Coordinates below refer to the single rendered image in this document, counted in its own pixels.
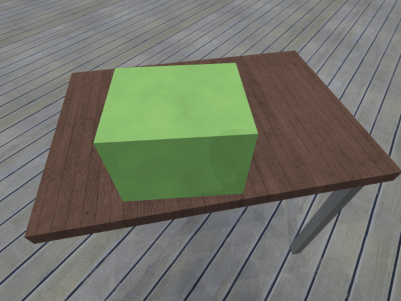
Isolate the table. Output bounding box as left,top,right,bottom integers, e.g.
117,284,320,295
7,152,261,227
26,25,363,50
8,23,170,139
24,50,401,255

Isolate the carton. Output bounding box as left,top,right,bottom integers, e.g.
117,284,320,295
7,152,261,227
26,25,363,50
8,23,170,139
93,63,258,202

